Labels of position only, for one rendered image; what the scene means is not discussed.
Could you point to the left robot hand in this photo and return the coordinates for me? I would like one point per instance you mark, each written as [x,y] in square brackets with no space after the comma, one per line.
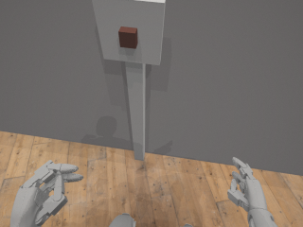
[30,198]

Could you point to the panel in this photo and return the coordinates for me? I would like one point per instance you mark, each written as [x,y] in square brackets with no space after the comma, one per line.
[148,17]

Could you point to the robot right forearm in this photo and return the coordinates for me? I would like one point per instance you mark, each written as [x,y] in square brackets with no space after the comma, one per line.
[260,218]

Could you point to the left robot thigh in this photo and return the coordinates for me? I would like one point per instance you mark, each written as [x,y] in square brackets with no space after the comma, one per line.
[123,221]

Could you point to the button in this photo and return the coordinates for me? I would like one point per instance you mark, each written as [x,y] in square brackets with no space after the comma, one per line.
[128,37]

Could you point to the right robot hand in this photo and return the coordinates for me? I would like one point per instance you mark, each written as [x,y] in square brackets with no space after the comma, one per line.
[251,195]

